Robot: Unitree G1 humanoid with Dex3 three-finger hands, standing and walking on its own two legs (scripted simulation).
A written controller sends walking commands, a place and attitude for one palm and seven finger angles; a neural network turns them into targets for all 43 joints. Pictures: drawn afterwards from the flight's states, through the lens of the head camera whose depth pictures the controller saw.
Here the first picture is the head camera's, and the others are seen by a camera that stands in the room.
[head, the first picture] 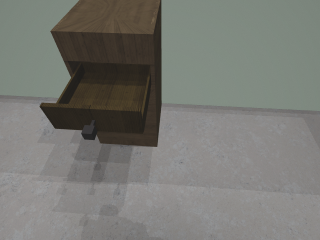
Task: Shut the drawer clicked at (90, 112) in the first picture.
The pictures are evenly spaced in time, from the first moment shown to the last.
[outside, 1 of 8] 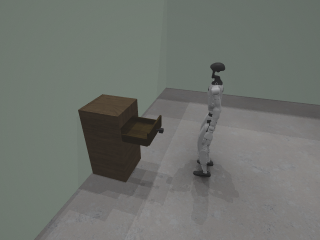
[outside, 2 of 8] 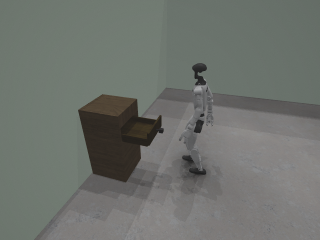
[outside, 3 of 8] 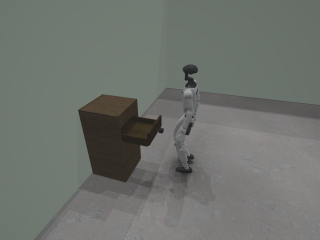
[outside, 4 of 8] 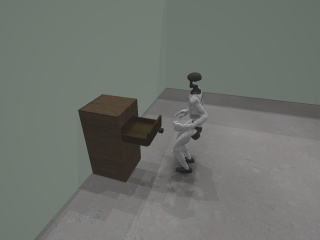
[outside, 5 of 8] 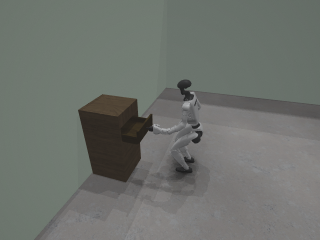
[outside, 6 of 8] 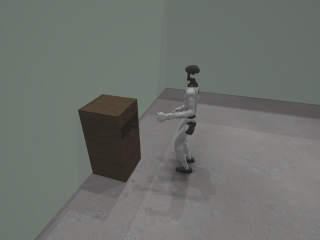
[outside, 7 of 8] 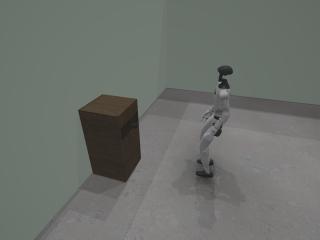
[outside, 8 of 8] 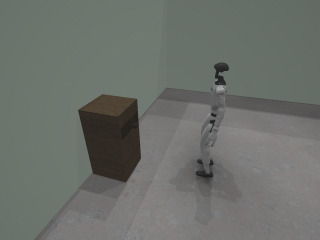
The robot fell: no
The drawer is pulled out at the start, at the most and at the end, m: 0.30 0.30 0.00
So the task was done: yes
